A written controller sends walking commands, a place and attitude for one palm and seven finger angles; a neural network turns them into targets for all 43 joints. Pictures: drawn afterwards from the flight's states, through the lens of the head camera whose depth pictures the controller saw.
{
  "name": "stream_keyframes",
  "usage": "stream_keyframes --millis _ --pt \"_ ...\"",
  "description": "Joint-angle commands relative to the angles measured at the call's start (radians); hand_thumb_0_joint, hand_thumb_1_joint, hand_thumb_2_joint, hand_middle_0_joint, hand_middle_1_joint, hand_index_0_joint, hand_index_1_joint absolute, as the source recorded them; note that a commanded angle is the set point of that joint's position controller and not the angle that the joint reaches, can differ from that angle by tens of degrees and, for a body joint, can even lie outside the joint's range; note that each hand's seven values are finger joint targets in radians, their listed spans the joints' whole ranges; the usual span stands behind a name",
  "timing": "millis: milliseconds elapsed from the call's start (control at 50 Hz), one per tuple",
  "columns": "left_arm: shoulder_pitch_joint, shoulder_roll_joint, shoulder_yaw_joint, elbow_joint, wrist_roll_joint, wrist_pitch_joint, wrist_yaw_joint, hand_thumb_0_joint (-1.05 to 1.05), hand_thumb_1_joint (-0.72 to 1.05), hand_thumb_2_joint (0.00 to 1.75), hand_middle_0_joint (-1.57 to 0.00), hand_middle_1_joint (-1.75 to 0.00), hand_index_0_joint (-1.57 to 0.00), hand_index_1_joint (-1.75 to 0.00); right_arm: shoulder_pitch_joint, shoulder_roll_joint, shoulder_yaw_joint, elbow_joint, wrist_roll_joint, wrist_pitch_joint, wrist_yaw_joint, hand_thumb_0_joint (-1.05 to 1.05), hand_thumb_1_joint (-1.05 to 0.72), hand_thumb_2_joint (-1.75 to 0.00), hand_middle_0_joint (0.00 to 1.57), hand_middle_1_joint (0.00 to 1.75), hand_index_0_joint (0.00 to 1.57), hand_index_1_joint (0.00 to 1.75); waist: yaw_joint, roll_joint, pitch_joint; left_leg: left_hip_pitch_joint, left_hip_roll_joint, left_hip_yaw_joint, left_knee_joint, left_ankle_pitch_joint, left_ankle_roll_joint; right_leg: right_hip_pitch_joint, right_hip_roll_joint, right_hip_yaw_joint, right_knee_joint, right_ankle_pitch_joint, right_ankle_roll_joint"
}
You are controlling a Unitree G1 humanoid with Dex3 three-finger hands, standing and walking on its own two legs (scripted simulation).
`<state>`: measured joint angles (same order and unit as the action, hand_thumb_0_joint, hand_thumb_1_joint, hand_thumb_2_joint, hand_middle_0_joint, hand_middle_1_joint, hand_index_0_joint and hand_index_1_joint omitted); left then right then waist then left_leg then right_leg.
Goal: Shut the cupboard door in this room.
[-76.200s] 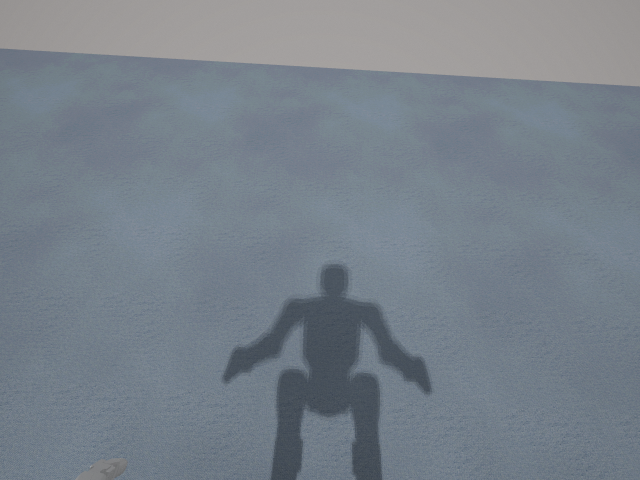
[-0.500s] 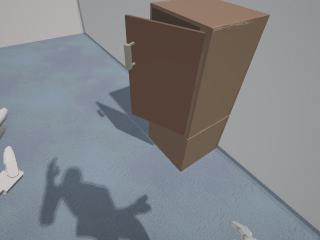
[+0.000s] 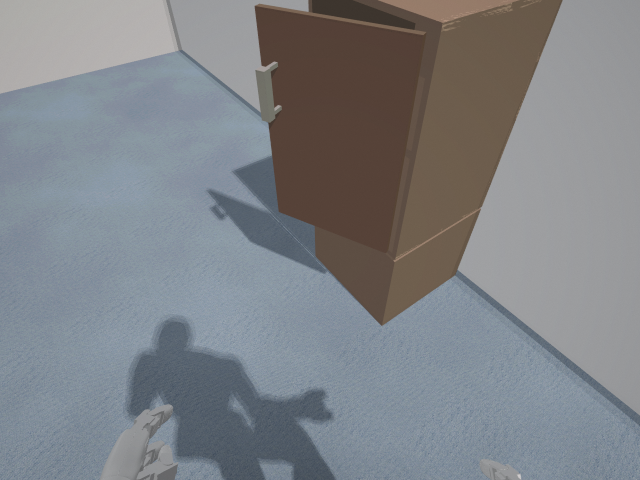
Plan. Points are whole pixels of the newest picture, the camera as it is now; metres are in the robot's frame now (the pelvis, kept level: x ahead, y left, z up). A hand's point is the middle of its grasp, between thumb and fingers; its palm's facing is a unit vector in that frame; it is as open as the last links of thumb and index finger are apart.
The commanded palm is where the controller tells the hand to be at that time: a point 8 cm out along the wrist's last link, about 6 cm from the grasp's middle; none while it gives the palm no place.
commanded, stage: let the arm hang, fingers relaxed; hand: left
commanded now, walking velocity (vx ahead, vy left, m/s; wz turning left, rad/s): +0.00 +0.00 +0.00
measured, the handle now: (271, 91) +0.92 +0.14 +0.06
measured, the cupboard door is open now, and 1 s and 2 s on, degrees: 25 25 25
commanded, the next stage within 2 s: look to check the result in 0.90 s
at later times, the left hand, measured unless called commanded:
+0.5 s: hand out of the picture -0.03 +0.19 -0.16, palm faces +0.01 -0.97 -0.23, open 7.3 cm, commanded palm none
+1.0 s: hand out of the picture +0.02 +0.15 -0.16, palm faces +0.00 -0.99 -0.15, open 7.4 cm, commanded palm none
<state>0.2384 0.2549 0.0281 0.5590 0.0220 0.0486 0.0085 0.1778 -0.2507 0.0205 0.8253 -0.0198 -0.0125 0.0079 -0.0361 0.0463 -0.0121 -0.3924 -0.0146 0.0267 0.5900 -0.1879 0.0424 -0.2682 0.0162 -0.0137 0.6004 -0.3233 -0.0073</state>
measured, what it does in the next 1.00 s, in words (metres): stands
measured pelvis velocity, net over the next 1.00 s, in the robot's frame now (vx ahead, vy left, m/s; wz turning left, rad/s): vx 0.03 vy -0.01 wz -0.03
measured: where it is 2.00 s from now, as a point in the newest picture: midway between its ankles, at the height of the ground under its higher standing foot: outside the picture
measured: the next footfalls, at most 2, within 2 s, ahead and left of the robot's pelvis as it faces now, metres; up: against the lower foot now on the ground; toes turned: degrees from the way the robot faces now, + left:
none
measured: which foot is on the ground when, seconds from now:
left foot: down 0.00-1.00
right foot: down 0.00-1.00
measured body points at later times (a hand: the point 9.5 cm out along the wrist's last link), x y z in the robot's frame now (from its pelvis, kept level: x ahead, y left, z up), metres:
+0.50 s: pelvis +0.02 -0.01 +0.02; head +0.02 -0.01 +0.47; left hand -0.03 +0.24 -0.14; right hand +0.01 -0.23 -0.15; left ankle +0.08 +0.09 -0.73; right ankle +0.00 -0.12 -0.73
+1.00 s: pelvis +0.03 -0.01 +0.02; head +0.03 +0.00 +0.47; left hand +0.02 +0.20 -0.15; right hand +0.01 -0.22 -0.14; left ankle +0.08 +0.09 -0.73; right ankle +0.00 -0.12 -0.73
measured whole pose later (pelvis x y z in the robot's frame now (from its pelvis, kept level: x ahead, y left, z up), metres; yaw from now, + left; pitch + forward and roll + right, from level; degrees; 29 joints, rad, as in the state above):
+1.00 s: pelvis +0.03 -0.01 +0.02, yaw -2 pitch -2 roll -1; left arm 0.33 0.13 0.00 1.14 0.01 -0.01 0.03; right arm 0.32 -0.13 0.00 1.13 -0.01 0.01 -0.03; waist -0.01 -0.01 0.02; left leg -0.23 0.00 0.05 0.42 -0.16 0.03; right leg -0.10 0.03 0.01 0.40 -0.26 -0.02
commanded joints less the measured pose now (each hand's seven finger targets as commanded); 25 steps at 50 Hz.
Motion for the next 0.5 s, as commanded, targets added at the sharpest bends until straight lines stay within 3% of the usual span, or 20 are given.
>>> stream_keyframes --millis 0,60,120,160,200,340,480 --pt "0.023 0.101 0.007 0.112 -0.005 -0.039 0.013 0.00 0.90 0.90 -0.20 -0.30 -0.20 -0.30 0.036 -0.111 -0.030 -0.012 -0.010 0.000 -0.017 0.00 -0.90 -0.90 0.20 0.30 0.20 0.30 0.020 -0.042 -0.028 0.133 0.106 -0.153 -0.143 0.114 -0.006 -0.025 -0.093 0.112 -0.178 0.035 -0.048" --pt "0.076 0.077 0.005 0.275 -0.009 -0.045 0.014 0.00 0.90 0.90 -0.20 -0.30 -0.20 -0.30 0.047 -0.086 -0.025 0.066 -0.006 0.000 -0.028 0.00 -0.90 -0.90 0.20 0.30 0.20 0.30 0.036 0.081 -0.046 0.140 0.109 -0.147 -0.201 0.058 -0.007 0.052 -0.084 0.107 -0.195 0.068 -0.042" --pt "0.107 0.049 0.015 0.357 -0.008 -0.047 0.017 0.00 0.90 0.90 -0.20 -0.30 -0.20 -0.30 0.083 -0.059 -0.035 0.114 -0.004 0.006 -0.038 0.00 -0.90 -0.90 0.20 0.30 0.20 0.30 0.037 0.142 -0.032 0.145 0.112 -0.145 -0.226 0.001 -0.007 0.073 -0.084 0.095 -0.232 0.075 -0.052" --pt "0.120 0.049 0.009 0.406 -0.010 -0.048 0.014 0.00 0.90 0.90 -0.20 -0.30 -0.20 -0.30 0.103 -0.057 -0.038 0.143 -0.001 0.010 -0.041 0.00 -0.90 -0.90 0.20 0.30 0.20 0.30 0.037 0.123 -0.003 0.148 0.114 -0.149 -0.251 -0.054 -0.008 0.060 -0.082 0.095 -0.250 0.057 -0.054" --pt "0.125 0.047 0.002 0.447 -0.009 -0.051 0.014 0.00 0.90 0.90 -0.20 -0.30 -0.20 -0.30 0.127 -0.065 -0.045 0.163 0.003 0.012 -0.044 0.00 -0.90 -0.90 0.20 0.30 0.20 0.30 0.031 0.029 0.024 0.161 0.120 -0.147 -0.249 -0.051 -0.004 0.043 -0.086 0.099 -0.275 0.053 -0.054" --pt "0.155 0.037 -0.010 0.539 -0.013 -0.058 0.019 0.00 0.90 0.90 -0.20 -0.30 -0.20 -0.30 0.169 -0.059 -0.044 0.229 0.010 0.012 -0.048 0.00 -0.90 -0.90 0.20 0.30 0.20 0.30 0.024 -0.065 0.057 0.205 0.121 -0.125 -0.252 -0.017 0.000 0.021 -0.093 0.110 -0.301 0.044 -0.055" --pt "0.186 0.023 -0.015 0.568 -0.011 -0.058 0.026 0.00 0.90 0.90 -0.20 -0.30 -0.20 -0.30 0.168 -0.043 -0.043 0.257 0.011 0.014 -0.048 0.00 -0.90 -0.90 0.20 0.30 0.20 0.30 0.027 -0.067 0.094 0.223 0.116 -0.105 -0.251 0.002 0.001 -0.009 -0.094 0.114 -0.309 0.042 -0.051"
